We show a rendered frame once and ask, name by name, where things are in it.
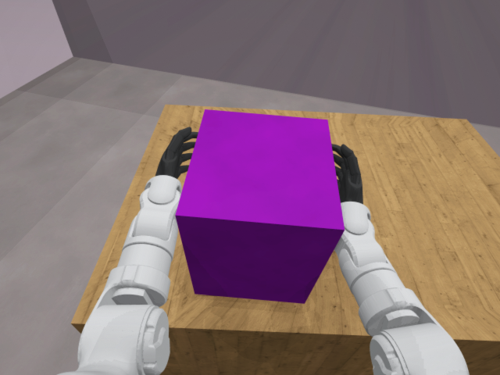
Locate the robot left hand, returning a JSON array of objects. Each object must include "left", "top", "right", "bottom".
[{"left": 155, "top": 127, "right": 198, "bottom": 179}]

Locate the robot right upper arm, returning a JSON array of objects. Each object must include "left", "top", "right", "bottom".
[{"left": 370, "top": 323, "right": 468, "bottom": 375}]

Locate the carton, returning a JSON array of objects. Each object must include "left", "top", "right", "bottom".
[{"left": 175, "top": 109, "right": 345, "bottom": 304}]

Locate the right robot forearm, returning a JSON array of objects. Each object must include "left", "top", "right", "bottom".
[{"left": 334, "top": 202, "right": 470, "bottom": 375}]

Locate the robot left upper arm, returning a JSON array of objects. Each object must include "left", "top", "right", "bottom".
[{"left": 57, "top": 305, "right": 170, "bottom": 375}]

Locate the robot right hand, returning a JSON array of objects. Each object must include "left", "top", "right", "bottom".
[{"left": 331, "top": 144, "right": 363, "bottom": 204}]

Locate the left robot forearm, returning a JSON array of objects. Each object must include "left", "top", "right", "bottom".
[{"left": 77, "top": 175, "right": 182, "bottom": 366}]

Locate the pedestal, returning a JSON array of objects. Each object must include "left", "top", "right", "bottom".
[{"left": 71, "top": 105, "right": 500, "bottom": 375}]

